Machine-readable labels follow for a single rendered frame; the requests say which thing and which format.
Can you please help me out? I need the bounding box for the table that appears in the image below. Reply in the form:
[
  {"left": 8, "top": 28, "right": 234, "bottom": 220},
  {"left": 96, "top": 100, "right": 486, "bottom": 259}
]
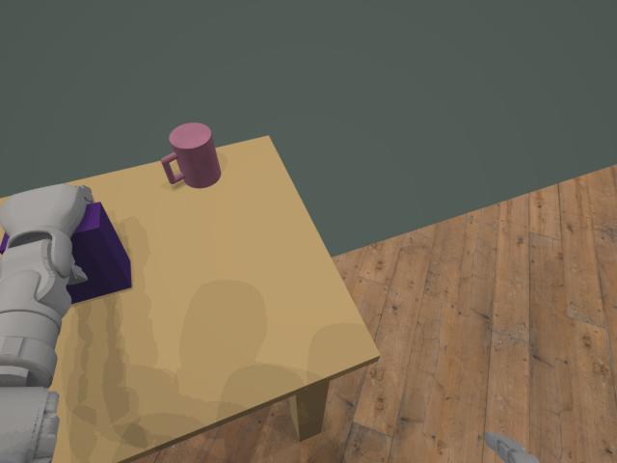
[{"left": 0, "top": 135, "right": 381, "bottom": 463}]

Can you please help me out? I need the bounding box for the left robot forearm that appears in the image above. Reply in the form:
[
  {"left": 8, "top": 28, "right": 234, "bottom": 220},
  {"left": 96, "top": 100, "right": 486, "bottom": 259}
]
[{"left": 0, "top": 226, "right": 72, "bottom": 388}]

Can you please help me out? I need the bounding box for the robot right hand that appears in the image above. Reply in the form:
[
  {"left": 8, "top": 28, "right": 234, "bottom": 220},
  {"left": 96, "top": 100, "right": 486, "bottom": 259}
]
[{"left": 485, "top": 432, "right": 540, "bottom": 463}]

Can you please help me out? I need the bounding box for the left robot upper arm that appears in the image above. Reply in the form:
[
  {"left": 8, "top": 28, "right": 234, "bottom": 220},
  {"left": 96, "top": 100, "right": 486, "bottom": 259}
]
[{"left": 0, "top": 387, "right": 60, "bottom": 463}]

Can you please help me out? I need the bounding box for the robot left hand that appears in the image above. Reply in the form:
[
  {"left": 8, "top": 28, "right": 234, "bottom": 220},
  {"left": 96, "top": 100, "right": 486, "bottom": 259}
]
[{"left": 0, "top": 183, "right": 94, "bottom": 285}]

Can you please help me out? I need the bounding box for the sponge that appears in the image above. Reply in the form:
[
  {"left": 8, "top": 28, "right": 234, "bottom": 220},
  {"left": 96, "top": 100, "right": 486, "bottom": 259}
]
[{"left": 0, "top": 202, "right": 131, "bottom": 304}]

